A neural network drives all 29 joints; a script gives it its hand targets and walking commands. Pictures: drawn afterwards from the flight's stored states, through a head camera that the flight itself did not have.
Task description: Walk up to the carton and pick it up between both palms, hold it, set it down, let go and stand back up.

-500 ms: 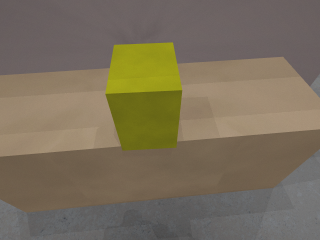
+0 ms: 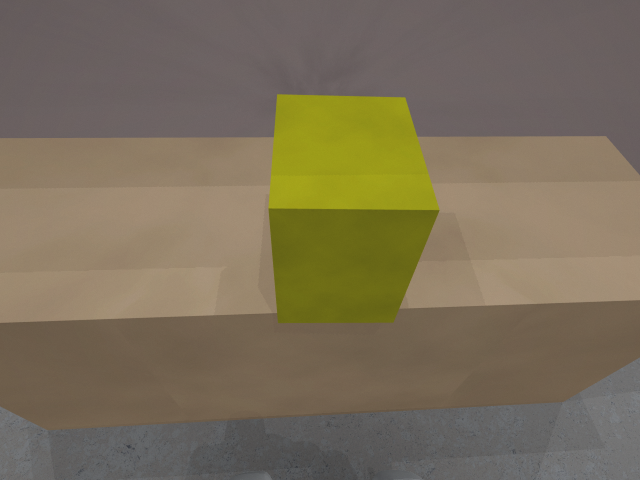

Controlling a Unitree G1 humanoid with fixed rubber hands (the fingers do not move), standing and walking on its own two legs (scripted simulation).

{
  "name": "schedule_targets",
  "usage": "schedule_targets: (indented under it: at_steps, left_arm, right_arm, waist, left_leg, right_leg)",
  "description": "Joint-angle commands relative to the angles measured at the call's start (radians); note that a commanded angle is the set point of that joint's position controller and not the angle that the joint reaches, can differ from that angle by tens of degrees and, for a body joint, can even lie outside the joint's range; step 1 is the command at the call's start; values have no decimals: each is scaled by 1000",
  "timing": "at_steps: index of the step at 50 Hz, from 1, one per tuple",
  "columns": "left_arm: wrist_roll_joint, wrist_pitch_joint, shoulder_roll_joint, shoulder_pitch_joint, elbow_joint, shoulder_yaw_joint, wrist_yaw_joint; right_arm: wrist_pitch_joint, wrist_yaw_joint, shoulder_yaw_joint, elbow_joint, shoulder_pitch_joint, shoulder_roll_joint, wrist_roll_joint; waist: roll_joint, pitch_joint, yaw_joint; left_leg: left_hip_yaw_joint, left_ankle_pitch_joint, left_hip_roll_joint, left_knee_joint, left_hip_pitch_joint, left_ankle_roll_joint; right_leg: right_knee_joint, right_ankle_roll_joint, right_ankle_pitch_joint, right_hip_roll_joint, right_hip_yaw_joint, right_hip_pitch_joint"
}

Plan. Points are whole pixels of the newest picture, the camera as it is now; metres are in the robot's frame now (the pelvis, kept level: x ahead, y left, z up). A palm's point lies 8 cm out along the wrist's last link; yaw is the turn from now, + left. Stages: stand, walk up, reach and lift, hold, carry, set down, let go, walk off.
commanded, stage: walk up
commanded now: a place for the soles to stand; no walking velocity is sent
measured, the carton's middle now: (338, 215) +0.48 -0.02 +0.02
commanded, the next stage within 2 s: none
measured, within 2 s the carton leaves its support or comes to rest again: neither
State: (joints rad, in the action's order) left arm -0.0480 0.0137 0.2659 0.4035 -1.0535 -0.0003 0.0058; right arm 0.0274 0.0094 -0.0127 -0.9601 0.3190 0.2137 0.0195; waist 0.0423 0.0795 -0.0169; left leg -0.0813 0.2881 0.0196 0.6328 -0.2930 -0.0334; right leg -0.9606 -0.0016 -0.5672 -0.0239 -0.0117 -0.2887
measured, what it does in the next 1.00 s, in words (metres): steps on the spot: right foot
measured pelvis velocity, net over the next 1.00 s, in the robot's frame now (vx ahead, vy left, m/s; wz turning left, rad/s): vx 0.04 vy -0.04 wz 0.18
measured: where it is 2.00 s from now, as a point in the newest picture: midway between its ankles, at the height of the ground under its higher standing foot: outside the picture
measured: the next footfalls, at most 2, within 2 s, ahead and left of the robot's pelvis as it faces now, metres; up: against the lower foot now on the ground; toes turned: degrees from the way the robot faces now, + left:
right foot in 0.24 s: +0.10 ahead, -0.12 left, +0.00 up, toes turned +9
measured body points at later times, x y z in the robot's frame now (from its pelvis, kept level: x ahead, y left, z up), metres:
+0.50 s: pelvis +0.05 -0.03 +0.00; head +0.07 -0.03 +0.45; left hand +0.15 +0.21 -0.13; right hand +0.13 -0.27 -0.14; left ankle +0.04 +0.10 -0.72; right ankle +0.10 -0.14 -0.72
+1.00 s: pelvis +0.04 -0.04 +0.01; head +0.06 -0.03 +0.46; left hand +0.06 +0.23 -0.14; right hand +0.13 -0.28 -0.13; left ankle +0.04 +0.10 -0.72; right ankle +0.10 -0.14 -0.72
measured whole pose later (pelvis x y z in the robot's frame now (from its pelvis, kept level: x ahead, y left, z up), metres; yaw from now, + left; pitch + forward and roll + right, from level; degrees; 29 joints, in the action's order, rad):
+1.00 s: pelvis +0.04 -0.04 +0.01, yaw +10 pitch -2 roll -1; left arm 0.00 0.04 0.26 0.15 -1.03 -0.02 0.00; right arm 0.02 0.02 0.03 -0.97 0.25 0.23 0.00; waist 0.00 0.08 0.00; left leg 0.10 0.28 0.01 0.59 -0.28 0.03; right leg -0.52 -0.02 -0.21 -0.06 0.21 -0.28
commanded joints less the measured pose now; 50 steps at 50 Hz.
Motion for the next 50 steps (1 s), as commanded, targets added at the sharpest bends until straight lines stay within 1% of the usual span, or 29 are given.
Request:
schedule_targets:
  at_steps: [1, 2, 3, 4, 6, 7, 8, 9, 10, 11, 12, 13, 14, 15, 16, 17, 19, 21, 22, 24, 28, 36, 43, 50]
  left_arm:
    - [-5, -28, 67, 24, 74, 7, 3]
    - [-8, -25, 64, 40, 65, 6, 5]
    - [-8, -20, 55, 39, 64, 3, 9]
    - [-6, -16, 44, 24, 69, 0, 12]
    - [-1, -8, 29, -21, 82, -4, 15]
    - [1, -4, 28, -52, 89, -3, 18]
    - [3, -1, 28, -74, 94, -2, 19]
    - [5, 0, 30, -89, 100, 1, 21]
    - [7, -3, 38, -95, 104, 4, 23]
    - [13, -11, 51, -93, 111, 0, 23]
    - [14, -17, 88, -91, 110, 8, 24]
    - [26, -17, 123, -113, 118, 12, 25]
    - [75, -8, 157, -185, 113, 22, 20]
    - [85, -4, 147, -250, 117, 19, 14]
    - [78, -1, 116, -267, 119, 8, 11]
    - [61, 2, 105, -258, 116, 6, 11]
    - [49, -2, 104, -243, 108, 4, 12]
    - [47, -7, 102, -247, 102, 8, 8]
    - [49, -8, 101, -257, 103, 9, 7]
    - [54, -7, 98, -283, 104, 9, 6]
    - [56, 1, 103, -309, 102, 9, 5]
    - [53, 8, 124, -313, 89, 8, 3]
    - [49, 12, 135, -290, 82, 5, 3]
    - [47, 14, 135, -253, 82, 0, 2]
  right_arm:
    - [7, 16, -29, 55, 90, 168, 6]
    - [15, 16, -25, 62, 76, 146, 5]
    - [20, 17, -21, 68, 59, 132, 1]
    - [23, 18, -20, 74, 42, 127, -1]
    - [21, 19, -26, 85, 23, 140, 0]
    - [16, 19, -31, 91, 17, 151, 0]
    - [11, 18, -34, 95, 16, 163, -1]
    - [4, 17, -34, 101, 1, 173, -3]
    - [-1, 15, -29, 108, -23, 178, -7]
    - [-6, 9, -19, 102, -31, 174, -12]
    - [-6, 3, -8, 100, 5, 143, -19]
    - [-5, 0, 6, 92, 72, 105, -24]
    - [-22, 11, 20, 67, 132, 62, -29]
    - [-29, 15, 21, 57, 98, 63, -16]
    - [-26, 13, 19, 58, 64, 87, -13]
    - [-22, 9, 15, 57, 36, 109, -19]
    - [-13, 6, 10, 46, 26, 127, -19]
    - [-3, 9, 10, 51, 7, 131, -16]
    - [-2, 11, 11, 53, -5, 130, -16]
    - [-2, 13, 12, 55, -23, 126, -16]
    - [-5, 12, 13, 53, -40, 132, -19]
    - [1, 10, 12, 46, -49, 154, -20]
    - [5, 12, 9, 47, -46, 169, -23]
    - [4, 13, 4, 58, -46, 185, -24]
  waist:
    - [-173, 70, 30]
    - [-157, 33, 19]
    - [-153, 9, 9]
    - [-156, -2, 1]
    - [-178, -12, 0]
    - [-190, -17, 6]
    - [-191, -28, 12]
    - [-179, -36, 7]
    - [-158, -41, -6]
    - [-123, -53, -23]
    - [-62, -87, -14]
    - [5, -104, 26]
    - [62, -111, 66]
    - [65, -75, 72]
    - [31, -29, 56]
    - [12, -20, 37]
    - [8, -49, 30]
    - [-8, -99, 26]
    - [-14, -110, 26]
    - [-21, -106, 27]
    - [-30, -81, 28]
    - [-37, -67, 25]
    - [-50, -63, 20]
    - [-87, -60, 12]
  left_leg:
    - [390, 17, 294, -437, 87, -135]
    - [334, -136, 277, -394, 76, -138]
    - [286, -287, 264, -351, 56, -144]
    - [244, -410, 253, -315, 34, -147]
    - [188, -571, 226, -255, 8, -137]
    - [176, -645, 217, -222, 0, -131]
    - [174, -681, 214, -194, -4, -128]
    - [173, -676, 207, -165, -22, -119]
    - [174, -638, 197, -136, -52, -103]
    - [176, -542, 176, -112, -89, -75]
    - [166, -378, 136, -90, -122, -42]
    - [133, -175, 75, -64, -107, -18]
    - [89, 12, 37, -39, 53, -5]
    - [109, 23, 43, -70, 101, -3]
    - [135, -41, 57, -117, 53, -7]
    - [151, -97, 68, -136, 6, -8]
    - [158, -177, 81, -144, 0, -10]
    - [153, -218, 80, -132, -1, -11]
    - [150, -220, 77, -131, 8, -10]
    - [150, -207, 72, -136, 10, -8]
    - [159, -170, 67, -147, 1, -5]
    - [179, -105, 54, -163, -30, -4]
    - [214, -73, 48, -172, -71, -8]
    - [284, -31, 55, -200, -133, -19]
  right_leg:
    - [-34, 8, 94, -79, -35, -231]
    - [-10, 16, 122, -81, -29, -171]
    - [27, 23, 138, -83, -22, -116]
    - [70, 26, 155, -81, -9, -73]
    - [158, 22, 219, -66, 29, -9]
    - [186, 19, 253, -52, 51, 17]
    - [216, 13, 286, -37, 71, 42]
    - [265, 4, 337, -28, 84, 80]
    - [345, -11, 418, -28, 88, 132]
    - [455, -30, 558, -50, 58, 189]
    - [457, -53, 697, -124, -24, 253]
    - [485, -86, 718, -226, -131, 239]
    - [530, -165, 611, -270, -152, 56]
    - [565, -152, 452, -246, -145, -37]
    - [561, -113, 406, -191, -91, -23]
    - [538, -87, 425, -155, -60, 25]
    - [506, -73, 490, -142, -37, 83]
    - [489, -80, 568, -147, -31, 145]
    - [493, -85, 575, -152, -30, 150]
    - [510, -88, 543, -155, -23, 141]
    - [552, -83, 433, -156, -12, 115]
    - [609, -74, 245, -157, 4, 107]
    - [602, -66, 178, -154, 34, 112]
    - [562, -57, 166, -138, 63, 130]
